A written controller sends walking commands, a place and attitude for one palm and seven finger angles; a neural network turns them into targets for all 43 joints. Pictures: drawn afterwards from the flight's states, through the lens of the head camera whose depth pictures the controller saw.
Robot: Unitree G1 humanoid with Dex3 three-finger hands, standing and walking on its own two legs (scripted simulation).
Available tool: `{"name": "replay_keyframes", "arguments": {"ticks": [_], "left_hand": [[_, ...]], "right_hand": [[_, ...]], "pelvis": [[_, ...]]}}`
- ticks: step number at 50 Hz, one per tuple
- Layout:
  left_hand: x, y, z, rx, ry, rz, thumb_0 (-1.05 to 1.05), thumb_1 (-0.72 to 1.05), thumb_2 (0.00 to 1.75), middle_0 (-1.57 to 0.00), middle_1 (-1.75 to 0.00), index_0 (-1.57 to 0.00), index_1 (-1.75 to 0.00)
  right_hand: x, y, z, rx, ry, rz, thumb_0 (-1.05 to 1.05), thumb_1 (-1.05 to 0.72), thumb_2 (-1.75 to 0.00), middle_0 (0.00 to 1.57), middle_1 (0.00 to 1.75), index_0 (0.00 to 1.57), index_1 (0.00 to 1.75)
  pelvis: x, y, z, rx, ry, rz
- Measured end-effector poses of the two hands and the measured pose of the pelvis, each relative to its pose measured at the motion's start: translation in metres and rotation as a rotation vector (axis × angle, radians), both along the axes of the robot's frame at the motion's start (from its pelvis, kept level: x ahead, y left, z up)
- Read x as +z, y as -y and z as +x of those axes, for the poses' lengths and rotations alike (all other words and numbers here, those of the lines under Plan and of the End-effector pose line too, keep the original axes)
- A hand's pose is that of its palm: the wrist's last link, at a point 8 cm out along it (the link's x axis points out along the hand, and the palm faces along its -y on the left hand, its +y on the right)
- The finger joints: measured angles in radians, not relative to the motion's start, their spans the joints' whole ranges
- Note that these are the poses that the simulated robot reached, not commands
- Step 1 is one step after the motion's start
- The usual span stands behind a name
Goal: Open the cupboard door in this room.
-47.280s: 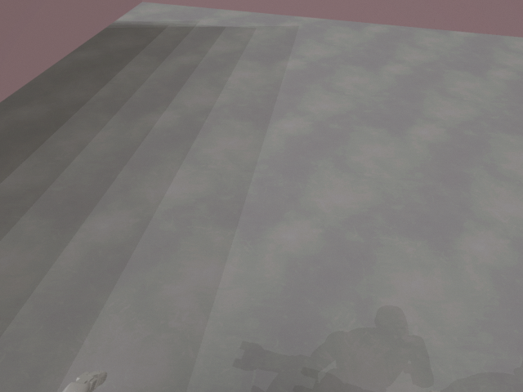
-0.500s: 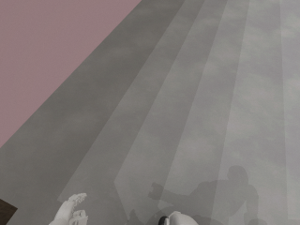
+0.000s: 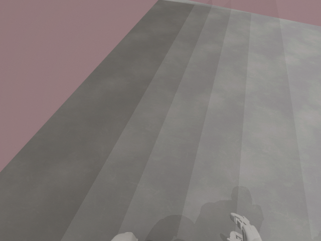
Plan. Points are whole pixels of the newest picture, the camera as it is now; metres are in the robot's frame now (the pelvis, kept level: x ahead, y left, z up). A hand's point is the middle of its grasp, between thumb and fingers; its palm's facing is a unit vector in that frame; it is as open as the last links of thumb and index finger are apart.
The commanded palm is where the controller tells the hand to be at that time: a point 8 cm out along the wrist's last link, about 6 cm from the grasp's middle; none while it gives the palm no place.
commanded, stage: walk to a spot facing it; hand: left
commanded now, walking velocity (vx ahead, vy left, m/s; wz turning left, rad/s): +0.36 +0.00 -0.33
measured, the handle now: out of the picture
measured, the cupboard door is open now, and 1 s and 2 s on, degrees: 49 49 49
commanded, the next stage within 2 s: turn to face it in 0.46 s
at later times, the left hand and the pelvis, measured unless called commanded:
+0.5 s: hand (140, 160) +0.38 +0.11 -0.14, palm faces -0.18 -0.95 -0.24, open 7.3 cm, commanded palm none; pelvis +0.21 -0.06 +0.00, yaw -10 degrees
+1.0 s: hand (137, 155) +0.41 +0.13 -0.17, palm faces +0.06 -0.98 -0.18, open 7.3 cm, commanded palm none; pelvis +0.36 -0.06 +0.01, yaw +0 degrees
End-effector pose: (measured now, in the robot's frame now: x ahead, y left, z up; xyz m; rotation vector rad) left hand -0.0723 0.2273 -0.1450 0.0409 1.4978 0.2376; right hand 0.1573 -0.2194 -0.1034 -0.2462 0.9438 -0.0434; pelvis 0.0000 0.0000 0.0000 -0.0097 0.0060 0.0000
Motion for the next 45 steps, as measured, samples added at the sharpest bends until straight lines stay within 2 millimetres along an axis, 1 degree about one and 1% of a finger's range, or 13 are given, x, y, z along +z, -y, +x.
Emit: {"name": "replay_keyframes", "arguments": {"ticks": [2,4,7,11,17,20,22,25,30,33,37,42,45], "left_hand": [[0.0,-0.007,0.026,-0.035,0.0,-0.005,0.01,0.91,0.89,-0.2,-0.3,-0.2,-0.3],[0.004,-0.013,0.063,-0.065,0.034,-0.005,0.01,0.91,0.89,-0.2,-0.3,-0.2,-0.3],[0.013,-0.018,0.126,-0.105,0.12,0.0,0.01,0.92,0.89,-0.2,-0.3,-0.2,-0.3],[0.025,-0.014,0.212,-0.178,0.226,0.004,0.01,0.92,0.89,-0.2,-0.3,-0.2,-0.29],[0.033,0.014,0.339,-0.335,0.313,0.022,0.01,0.92,0.9,-0.2,-0.3,-0.2,-0.29],[0.031,0.038,0.401,-0.402,0.367,0.038,0.01,0.92,0.9,-0.2,-0.3,-0.2,-0.29],[0.027,0.053,0.432,-0.418,0.419,0.053,0.01,0.91,0.9,-0.2,-0.3,-0.2,-0.3],[0.031,0.069,0.45,-0.405,0.428,0.052,0.0,0.92,0.89,-0.2,-0.3,-0.2,-0.3],[0.032,0.086,0.448,-0.38,0.331,0.027,0.0,0.92,0.89,-0.2,-0.3,-0.2,-0.3],[0.029,0.083,0.447,-0.352,0.28,0.03,0.0,0.95,0.89,-0.2,-0.3,-0.2,-0.3],[0.019,0.08,0.446,-0.298,0.225,0.008,0.0,0.94,0.89,-0.2,-0.3,-0.2,-0.3],[-0.007,0.071,0.449,-0.192,0.172,-0.019,0.0,0.93,0.89,-0.2,-0.3,-0.2,-0.3],[-0.014,0.063,0.456,-0.154,0.148,-0.011,0.01,0.92,0.89,-0.2,-0.3,-0.2,-0.3]], "right_hand": [[0.002,-0.002,0.001,-0.03,-0.011,-0.002,0.0,-0.91,-0.9,0.2,0.3,0.2,0.3],[0.003,-0.001,-0.009,-0.069,-0.058,-0.006,0.0,-0.91,-0.9,0.2,0.3,0.2,0.3],[0.001,0.003,-0.034,-0.137,-0.172,-0.011,0.0,-0.92,-0.9,0.2,0.3,0.2,0.3],[-0.001,0.018,-0.069,-0.24,-0.323,-0.023,0.0,-0.94,-0.9,0.21,0.3,0.2,0.3],[-0.01,0.031,-0.108,-0.385,-0.509,0.016,0.0,-0.93,-0.9,0.2,0.3,0.2,0.3],[-0.021,0.037,-0.115,-0.434,-0.595,0.049,0.0,-0.92,-0.9,0.2,0.3,0.19,0.3],[-0.029,0.042,-0.11,-0.454,-0.645,0.075,0.0,-0.92,-0.9,0.2,0.3,0.19,0.3],[-0.029,0.054,-0.074,-0.465,-0.629,0.088,0.01,-0.92,-0.9,0.2,0.3,0.19,0.3],[-0.019,0.076,0.029,-0.445,-0.438,0.083,0.01,-0.92,-0.9,0.2,0.3,0.19,0.3],[-0.014,0.083,0.089,-0.414,-0.337,0.085,0.01,-0.92,-0.9,0.2,0.3,0.19,0.3],[-0.01,0.089,0.156,-0.357,-0.27,0.056,0.0,-0.93,-0.9,0.2,0.3,0.19,0.3],[-0.016,0.088,0.225,-0.253,-0.238,-0.003,0.0,-0.93,-0.9,0.2,0.3,0.19,0.3],[-0.018,0.084,0.251,-0.21,-0.234,-0.03,0.0,-0.92,-0.9,0.2,0.3,0.19,0.3]], "pelvis": [[0.003,-0.004,0.017,-0.019,0.008,0.007],[0.009,-0.006,0.032,-0.027,0.008,0.005],[0.018,-0.008,0.055,-0.041,0.005,0.002],[0.024,-0.005,0.089,-0.076,0.001,0.002],[0.018,0.016,0.144,-0.139,-0.003,0.022],[0.006,0.036,0.176,-0.16,-0.003,0.03],[-0.002,0.05,0.193,-0.168,0.0,0.036],[0.003,0.061,0.215,-0.175,0.015,0.023],[0.019,0.074,0.252,-0.191,0.012,0.02],[0.022,0.077,0.274,-0.184,0.01,0.01],[0.019,0.075,0.306,-0.149,0.016,-0.009],[0.002,0.064,0.347,-0.086,0.025,-0.032],[-0.003,0.06,0.357,-0.056,0.019,-0.019]]}}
